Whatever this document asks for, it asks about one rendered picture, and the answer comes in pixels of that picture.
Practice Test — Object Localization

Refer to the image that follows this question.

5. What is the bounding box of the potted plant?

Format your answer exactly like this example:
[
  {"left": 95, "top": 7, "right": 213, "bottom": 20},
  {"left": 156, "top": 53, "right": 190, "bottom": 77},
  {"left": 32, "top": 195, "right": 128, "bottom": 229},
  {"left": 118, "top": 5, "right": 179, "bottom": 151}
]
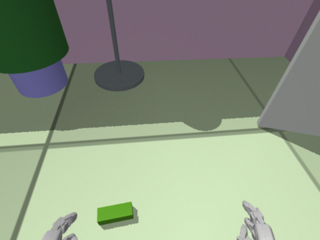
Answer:
[{"left": 0, "top": 0, "right": 69, "bottom": 98}]

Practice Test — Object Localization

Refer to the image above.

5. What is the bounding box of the left robot hand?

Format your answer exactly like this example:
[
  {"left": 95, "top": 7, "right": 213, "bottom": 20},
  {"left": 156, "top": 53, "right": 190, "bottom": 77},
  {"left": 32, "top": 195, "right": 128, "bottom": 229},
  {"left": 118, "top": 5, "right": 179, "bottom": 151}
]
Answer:
[{"left": 41, "top": 212, "right": 78, "bottom": 240}]

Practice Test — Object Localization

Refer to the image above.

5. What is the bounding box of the right robot hand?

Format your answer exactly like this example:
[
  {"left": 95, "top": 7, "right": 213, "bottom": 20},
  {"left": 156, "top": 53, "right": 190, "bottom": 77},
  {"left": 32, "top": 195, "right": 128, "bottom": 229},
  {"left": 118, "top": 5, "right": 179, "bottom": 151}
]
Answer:
[{"left": 236, "top": 201, "right": 275, "bottom": 240}]

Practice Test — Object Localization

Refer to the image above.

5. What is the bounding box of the coat stand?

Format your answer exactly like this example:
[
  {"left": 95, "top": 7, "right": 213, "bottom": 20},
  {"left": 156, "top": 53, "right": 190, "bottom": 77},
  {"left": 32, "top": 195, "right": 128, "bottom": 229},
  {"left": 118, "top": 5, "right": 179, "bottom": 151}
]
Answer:
[{"left": 94, "top": 0, "right": 145, "bottom": 92}]

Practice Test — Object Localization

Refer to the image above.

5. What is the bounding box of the carton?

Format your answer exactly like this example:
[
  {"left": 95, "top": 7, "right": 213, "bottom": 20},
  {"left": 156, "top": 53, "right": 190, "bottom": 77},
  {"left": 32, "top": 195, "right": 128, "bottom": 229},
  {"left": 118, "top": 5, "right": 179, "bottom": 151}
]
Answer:
[{"left": 97, "top": 202, "right": 134, "bottom": 226}]

